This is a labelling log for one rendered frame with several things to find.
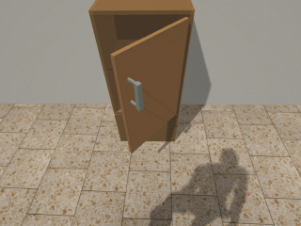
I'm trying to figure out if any handle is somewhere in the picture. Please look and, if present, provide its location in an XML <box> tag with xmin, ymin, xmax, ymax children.
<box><xmin>127</xmin><ymin>77</ymin><xmax>144</xmax><ymax>112</ymax></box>

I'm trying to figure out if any cupboard door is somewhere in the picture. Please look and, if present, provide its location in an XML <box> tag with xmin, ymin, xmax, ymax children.
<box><xmin>110</xmin><ymin>17</ymin><xmax>189</xmax><ymax>153</ymax></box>

